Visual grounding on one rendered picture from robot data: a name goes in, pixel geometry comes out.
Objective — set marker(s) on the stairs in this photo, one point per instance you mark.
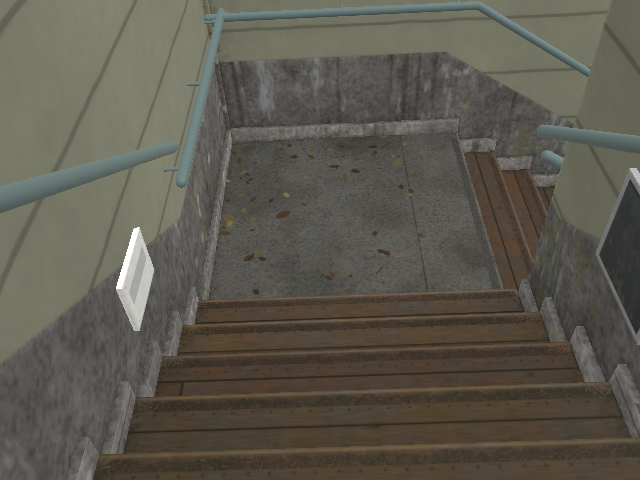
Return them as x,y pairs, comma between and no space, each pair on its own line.
446,385
514,210

